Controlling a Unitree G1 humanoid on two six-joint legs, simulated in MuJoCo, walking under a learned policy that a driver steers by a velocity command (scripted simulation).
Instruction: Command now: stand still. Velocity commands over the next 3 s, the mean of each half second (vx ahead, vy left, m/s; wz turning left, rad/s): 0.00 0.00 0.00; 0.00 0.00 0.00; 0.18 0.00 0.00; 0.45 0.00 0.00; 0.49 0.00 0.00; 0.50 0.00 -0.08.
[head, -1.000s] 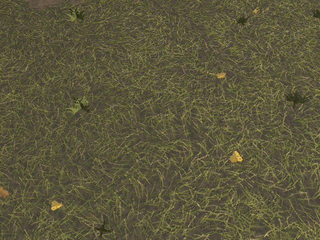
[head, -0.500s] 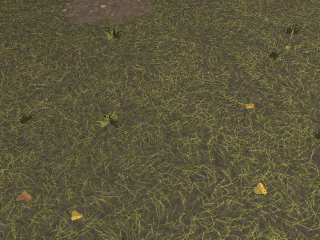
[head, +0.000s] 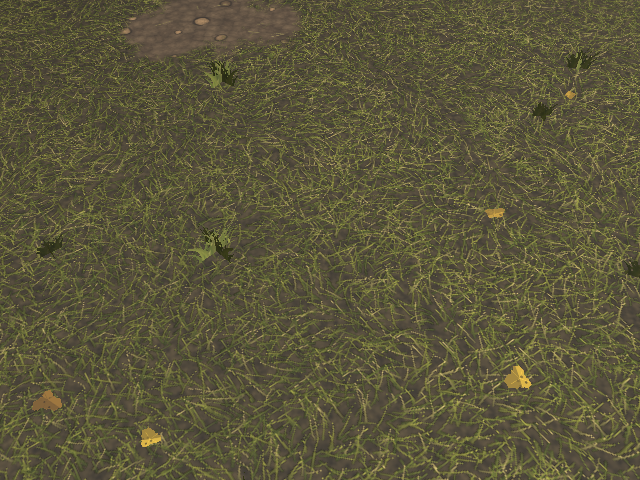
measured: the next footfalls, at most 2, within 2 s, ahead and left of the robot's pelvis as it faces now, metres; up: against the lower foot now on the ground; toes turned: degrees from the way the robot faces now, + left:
left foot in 1.90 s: +0.46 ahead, +0.06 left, +0.00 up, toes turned +1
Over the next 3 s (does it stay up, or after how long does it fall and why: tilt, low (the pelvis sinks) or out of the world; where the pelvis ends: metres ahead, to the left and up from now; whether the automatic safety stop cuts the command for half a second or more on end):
stays up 0.91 -0.07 -0.02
